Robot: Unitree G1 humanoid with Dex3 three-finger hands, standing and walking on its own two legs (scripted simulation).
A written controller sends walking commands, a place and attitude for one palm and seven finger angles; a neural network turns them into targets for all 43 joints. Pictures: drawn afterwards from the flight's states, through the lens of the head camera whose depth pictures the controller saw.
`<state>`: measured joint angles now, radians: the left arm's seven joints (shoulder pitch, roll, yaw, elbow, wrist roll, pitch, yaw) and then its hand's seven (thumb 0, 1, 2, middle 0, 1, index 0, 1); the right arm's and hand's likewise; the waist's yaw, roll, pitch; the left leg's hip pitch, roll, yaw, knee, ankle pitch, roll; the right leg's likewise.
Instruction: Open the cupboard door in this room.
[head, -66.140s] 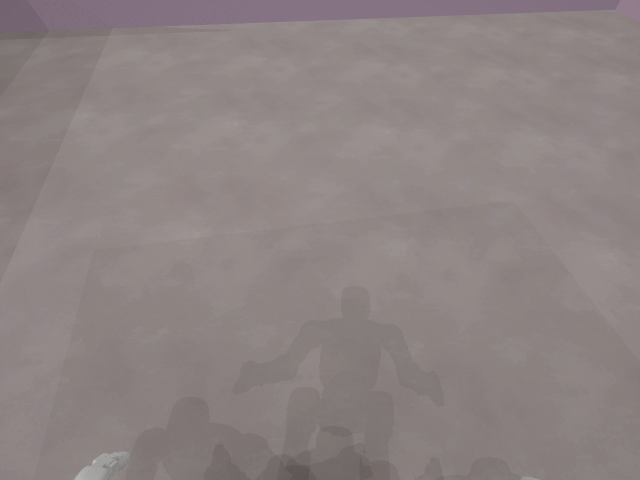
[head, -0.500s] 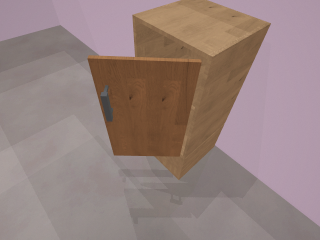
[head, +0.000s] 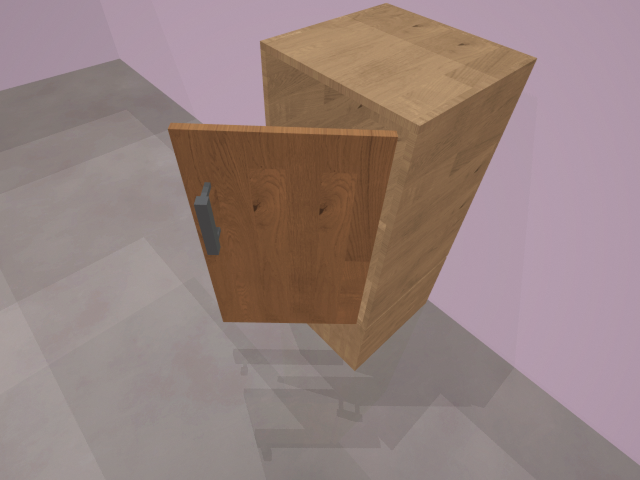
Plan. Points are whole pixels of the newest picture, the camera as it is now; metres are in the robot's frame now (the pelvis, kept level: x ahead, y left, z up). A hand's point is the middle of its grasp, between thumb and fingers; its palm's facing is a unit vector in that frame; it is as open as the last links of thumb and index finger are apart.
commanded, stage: raise the hand with hooked fingers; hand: left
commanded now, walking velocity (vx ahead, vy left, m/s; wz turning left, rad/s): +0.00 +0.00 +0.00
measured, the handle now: (210, 219) +0.54 +0.24 -0.04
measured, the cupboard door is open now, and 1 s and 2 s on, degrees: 47 47 47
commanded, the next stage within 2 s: none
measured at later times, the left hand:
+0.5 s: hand out of the picture +0.12 +0.18 -0.09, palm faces +0.21 -0.98 -0.04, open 9.1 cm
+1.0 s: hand (146, 424) +0.19 +0.23 -0.05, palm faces +0.10 -0.99 -0.08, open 12.1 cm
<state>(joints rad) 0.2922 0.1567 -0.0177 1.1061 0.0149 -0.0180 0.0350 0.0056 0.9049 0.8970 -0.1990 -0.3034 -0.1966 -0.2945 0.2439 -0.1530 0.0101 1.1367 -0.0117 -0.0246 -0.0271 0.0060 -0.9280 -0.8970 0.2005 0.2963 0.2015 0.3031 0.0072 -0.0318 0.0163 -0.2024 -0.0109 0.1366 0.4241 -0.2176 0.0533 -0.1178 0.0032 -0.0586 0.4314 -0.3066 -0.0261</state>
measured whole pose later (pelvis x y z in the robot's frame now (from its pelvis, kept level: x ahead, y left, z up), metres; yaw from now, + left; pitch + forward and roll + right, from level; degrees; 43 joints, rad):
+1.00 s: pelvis -0.05 -0.01 -0.09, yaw +2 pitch +16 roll -2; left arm 0.24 0.28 0.30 0.23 -0.31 -0.48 -0.32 0.01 -0.07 0.48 -0.27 -0.93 -0.26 -0.92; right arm 0.29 -0.27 -0.02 0.63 0.03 -0.18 -0.06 0.01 -0.91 -0.90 0.20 0.30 0.20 0.30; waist -0.02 0.03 -0.14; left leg -0.95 0.05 0.06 1.11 -0.43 0.05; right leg -0.83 0.02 -0.13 1.09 -0.54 -0.05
